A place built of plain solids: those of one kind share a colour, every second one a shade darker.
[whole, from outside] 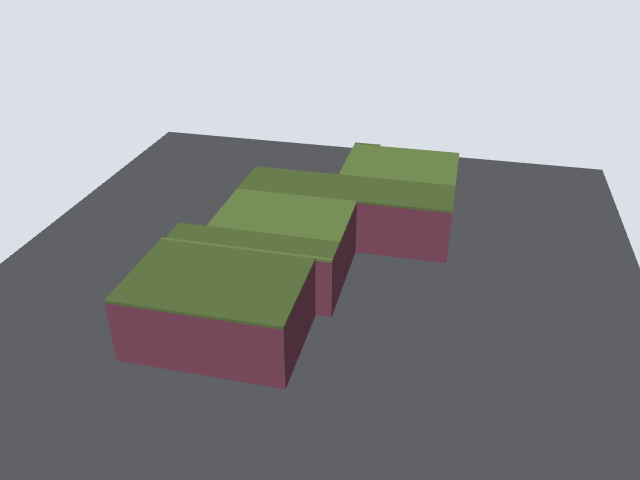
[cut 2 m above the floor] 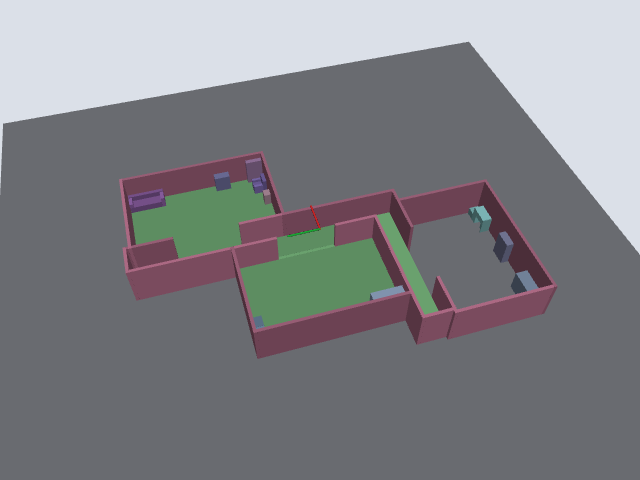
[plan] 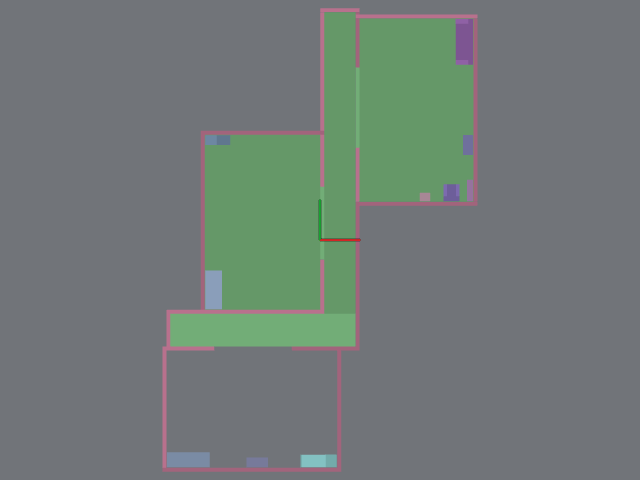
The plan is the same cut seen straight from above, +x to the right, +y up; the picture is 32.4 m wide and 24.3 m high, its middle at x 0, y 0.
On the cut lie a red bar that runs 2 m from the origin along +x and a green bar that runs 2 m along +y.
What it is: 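One storey of an old house, long lived in; a hall and three lower rooms beside it, each open to the hall along a stretch without wall, rail or kerb; a room's floor lies below the hall's by a bare drop, by one riser or not at all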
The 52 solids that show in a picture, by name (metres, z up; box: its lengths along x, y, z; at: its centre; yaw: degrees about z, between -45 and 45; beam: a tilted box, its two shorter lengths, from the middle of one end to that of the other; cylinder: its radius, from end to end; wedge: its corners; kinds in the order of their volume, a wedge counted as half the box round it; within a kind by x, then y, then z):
{
 "floor_1": {"box": [5.85, 8.86, 0.85], "at": [-2.91, 0.9, 0.38]},
 "floor_2": {"box": [9.38, 1.66, 0.85], "at": [-2.89, -4.56, 0.38]},
 "floor_3": {"box": [0.2, 3.69, 0.85], "at": [0.11, 0.85, 0.38]},
 "floor_4": {"box": [1.59, 15.27, 0.85], "at": [1.01, 3.9, 0.38]},
 "floor_5": {"box": [0.2, 4.06, 0.66], "at": [1.9, 6.7, 0.28]},
 "floor_6": {"box": [5.77, 9.29, 0.66], "at": [4.89, 6.57, 0.28]},
 "wall_1": {"box": [0.2, 5.94, 3.68], "at": [-7.87, -8.56, 1.79]},
 "wall_2": {"box": [0.2, 1.66, 3.68], "at": [-7.68, -4.56, 1.79]},
 "wall_3": {"box": [2.63, 0.2, 3.68], "at": [-6.66, -5.5, 1.79]},
 "wall_4": {"box": [0.2, 8.86, 3.68], "at": [-5.94, 0.9, 1.79]},
 "wall_5": {"box": [7.99, 0.2, 3.68], "at": [-3.78, -3.63, 1.79]},
 "wall_6": {"box": [9.05, 0.2, 3.68], "at": [-3.45, -11.63, 1.79]},
 "wall_7": {"box": [6.25, 0.2, 3.68], "at": [-2.91, 5.43, 1.79]},
 "wall_8": {"box": [0.2, 2.54, 3.68], "at": [0.11, -2.26, 1.79]},
 "wall_9": {"box": [0.2, 2.63, 3.68], "at": [0.11, 4.01, 1.79]},
 "wall_10": {"box": [0.2, 6.0, 3.68], "at": [0.11, 8.53, 1.79]},
 "wall_11": {"box": [3.44, 0.2, 3.68], "at": [0.28, -5.5, 1.79]},
 "wall_12": {"box": [0.2, 5.94, 3.68], "at": [0.98, -8.56, 1.79]},
 "wall_13": {"box": [1.99, 0.2, 3.68], "at": [1.01, 11.63, 1.79]},
 "wall_14": {"box": [0.2, 7.13, 3.68], "at": [1.9, -1.83, 1.79]},
 "wall_15": {"box": [0.2, 2.74, 3.68], "at": [1.9, 3.3, 1.79]},
 "wall_16": {"box": [0.2, 2.48, 3.68], "at": [1.9, 9.98, 1.79]},
 "wall_17": {"box": [0.2, 0.12, 3.68], "at": [1.9, 11.48, 1.79]},
 "wall_18": {"box": [6.17, 0.2, 3.68], "at": [4.89, 1.83, 1.79]},
 "wall_19": {"box": [6.17, 0.2, 3.68], "at": [4.89, 11.32, 1.79]},
 "wall_20": {"box": [0.2, 9.29, 3.68], "at": [7.87, 6.57, 1.79]},
 "roof_1": {"box": [9.05, 6.14, 0.16], "at": [-3.45, -8.66, 3.71]},
 "roof_2": {"box": [9.98, 0.2, 0.16], "at": [-2.98, -5.5, 3.71]},
 "roof_3": {"box": [9.78, 1.86, 0.16], "at": [-2.89, -4.46, 3.71]},
 "roof_4": {"box": [8.04, 5.26, 0.16], "at": [-2.02, -0.9, 3.71]},
 "roof_5": {"box": [14.01, 3.8, 0.16], "at": [0.97, 3.63, 3.71]},
 "roof_6": {"box": [7.96, 5.89, 0.16], "at": [3.99, 8.47, 3.71]},
 "workbench_1": {"box": [2.17, 0.76, 1.44], "at": [-6.66, -11.12, 0.67]},
 "workbench_2": {"box": [0.85, 1.95, 1.38], "at": [-5.38, -2.52, 1.5]},
 "sofa_1": {"box": [0.64, 0.24, 0.78], "at": [7.18, 8.99, 0.99]},
 "sofa_2": {"box": [0.64, 2.08, 0.46], "at": [7.18, 10.15, 0.84]},
 "sofa_3": {"box": [0.64, 0.24, 0.31], "at": [7.18, 11.07, 1.23]},
 "sofa_4": {"box": [0.24, 2.32, 0.83], "at": [7.62, 10.03, 1.02]},
 "metal_shelving_1": {"box": [1.1, 0.49, 1.8], "at": [-3.18, -11.26, 0.85]},
 "desk_1": {"box": [0.06, 0.64, 1.19], "at": [-0.96, -11.18, 0.55]},
 "desk_2": {"box": [1.22, 0.64, 0.45], "at": [-0.32, -11.18, 0.92]},
 "desk_3": {"box": [0.4, 0.64, 0.75], "at": [0.09, -11.18, 0.32]},
 "desk_4": {"box": [0.56, 0.64, 0.57], "at": [0.57, -11.18, 0.23]},
 "carton_stack_1": {"box": [0.59, 0.5, 1.2], "at": [-5.52, 5.05, 1.41]},
 "carton_stack_2": {"box": [0.69, 0.5, 1.21], "at": [-4.88, 5.05, 1.41]},
 "bookcase_1": {"box": [0.3, 1.09, 1.84], "at": [7.6, 2.5, 1.52]},
 "tv_unit_1": {"box": [0.5, 1.02, 1.16], "at": [7.49, 4.8, 1.19]},
 "armchair_1": {"box": [0.18, 0.61, 0.66], "at": [6.34, 2.52, 0.93]},
 "armchair_2": {"box": [0.81, 0.26, 1.0], "at": [6.66, 2.09, 1.1]},
 "armchair_3": {"box": [0.63, 0.61, 0.46], "at": [6.75, 2.52, 0.84]},
 "armchair_4": {"box": [0.18, 0.61, 0.2], "at": [6.97, 2.52, 1.16]},
 "side_table_1": {"box": [0.54, 0.44, 0.86], "at": [5.32, 2.18, 1.04]}
}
